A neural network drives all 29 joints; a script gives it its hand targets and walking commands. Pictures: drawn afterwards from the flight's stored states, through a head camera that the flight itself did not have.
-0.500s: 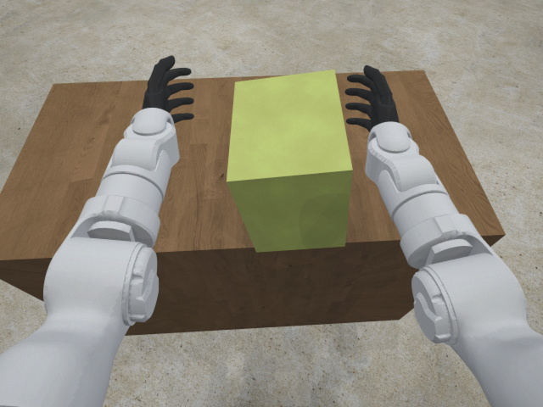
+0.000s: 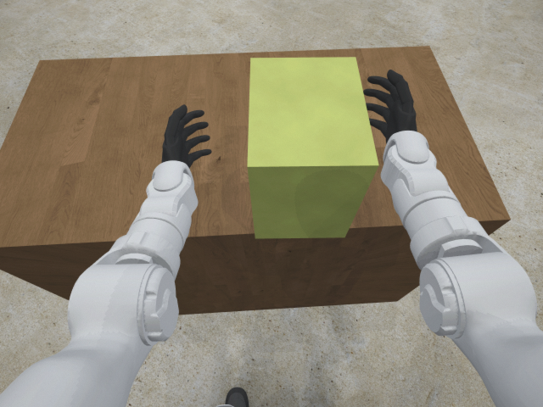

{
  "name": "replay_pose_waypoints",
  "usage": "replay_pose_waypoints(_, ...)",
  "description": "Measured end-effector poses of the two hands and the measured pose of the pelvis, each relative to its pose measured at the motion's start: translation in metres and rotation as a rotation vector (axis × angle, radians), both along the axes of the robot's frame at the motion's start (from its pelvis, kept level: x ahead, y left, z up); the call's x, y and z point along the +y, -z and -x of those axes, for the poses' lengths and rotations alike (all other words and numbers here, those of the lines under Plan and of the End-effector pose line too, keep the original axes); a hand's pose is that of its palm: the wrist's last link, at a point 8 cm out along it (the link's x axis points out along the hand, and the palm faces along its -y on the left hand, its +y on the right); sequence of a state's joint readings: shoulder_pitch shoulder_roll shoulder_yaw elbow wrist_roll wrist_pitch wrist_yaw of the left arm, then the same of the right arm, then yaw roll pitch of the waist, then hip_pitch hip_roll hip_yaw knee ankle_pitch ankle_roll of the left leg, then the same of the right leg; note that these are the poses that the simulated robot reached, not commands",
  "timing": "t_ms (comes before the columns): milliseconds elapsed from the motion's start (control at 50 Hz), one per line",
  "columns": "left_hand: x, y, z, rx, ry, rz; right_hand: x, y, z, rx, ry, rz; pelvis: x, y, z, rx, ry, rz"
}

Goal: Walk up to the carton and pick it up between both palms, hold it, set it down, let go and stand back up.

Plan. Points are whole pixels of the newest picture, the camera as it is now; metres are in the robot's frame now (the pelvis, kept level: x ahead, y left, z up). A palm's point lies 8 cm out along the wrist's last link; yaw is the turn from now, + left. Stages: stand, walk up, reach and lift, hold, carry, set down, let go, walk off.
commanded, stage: reach and lift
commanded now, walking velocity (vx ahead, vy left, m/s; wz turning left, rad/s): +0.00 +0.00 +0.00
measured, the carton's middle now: (301, 155) +0.52 -0.04 +0.00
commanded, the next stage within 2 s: none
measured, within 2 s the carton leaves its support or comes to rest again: leaves its support in 0.64 s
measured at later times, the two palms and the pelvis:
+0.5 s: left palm (213, 171) +0.46 +0.10 +0.03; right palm (391, 138) +0.48 -0.16 +0.08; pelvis +0.01 +0.00 +0.00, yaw +0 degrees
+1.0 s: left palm (201, 175) +0.46 +0.12 +0.03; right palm (371, 128) +0.48 -0.12 +0.10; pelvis +0.03 +0.01 +0.01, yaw -1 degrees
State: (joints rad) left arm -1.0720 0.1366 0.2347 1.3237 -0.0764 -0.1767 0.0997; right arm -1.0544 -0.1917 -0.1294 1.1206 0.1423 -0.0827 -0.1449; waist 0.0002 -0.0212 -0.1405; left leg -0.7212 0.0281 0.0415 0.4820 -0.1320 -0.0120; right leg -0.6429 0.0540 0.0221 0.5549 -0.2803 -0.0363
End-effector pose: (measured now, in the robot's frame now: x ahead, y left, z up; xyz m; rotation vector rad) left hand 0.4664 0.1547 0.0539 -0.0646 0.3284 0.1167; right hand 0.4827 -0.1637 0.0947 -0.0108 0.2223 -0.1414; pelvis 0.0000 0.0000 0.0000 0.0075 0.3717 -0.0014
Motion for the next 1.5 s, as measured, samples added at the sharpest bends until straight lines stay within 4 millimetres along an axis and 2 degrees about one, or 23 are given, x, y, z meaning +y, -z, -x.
replay_pose_waypoints(120,0.003,0.008,-0.001,-0.011,-0.003,-0.002,0.0,0.007,-0.002,0.005,-0.007,0.013,0.001,0.001,0.0,0.02,0.0,0.001)
replay_pose_waypoints(180,-0.002,0.013,-0.002,-0.008,0.016,0.004,0.0,0.01,-0.004,0.006,-0.017,0.032,0.001,0.001,-0.001,0.028,0.0,0.001)
replay_pose_waypoints(240,-0.015,0.017,-0.002,-0.003,0.054,0.018,0.0,0.011,-0.005,-0.004,-0.016,0.037,0.001,0.001,-0.002,0.032,0.001,0.001)
replay_pose_waypoints(340,-0.051,0.024,0.002,0.005,0.125,0.073,0.005,0.013,-0.005,-0.036,-0.006,0.028,0.002,0.001,-0.005,0.034,0.004,0.001)
replay_pose_waypoints(500,-0.05,0.022,0.004,0.008,0.097,0.037,0.005,0.017,0.0,-0.028,-0.001,0.029,0.001,-0.001,-0.01,0.01,0.008,-0.002)
replay_pose_waypoints(760,-0.034,0.022,0.01,0.037,0.028,0.049,0.033,0.0,-0.002,-0.049,-0.02,0.018,0.005,-0.006,-0.027,-0.059,0.014,0.002)
replay_pose_waypoints(880,-0.031,0.022,0.011,0.041,0.018,0.053,0.038,-0.003,-0.001,-0.057,-0.021,0.02,0.008,-0.006,-0.03,-0.072,0.019,0.003)
replay_pose_waypoints(1500,-0.034,0.022,0.012,0.048,-0.006,0.072,0.035,-0.001,0.003,-0.056,-0.011,0.002,0.009,-0.006,-0.029,-0.08,0.034,-0.001)
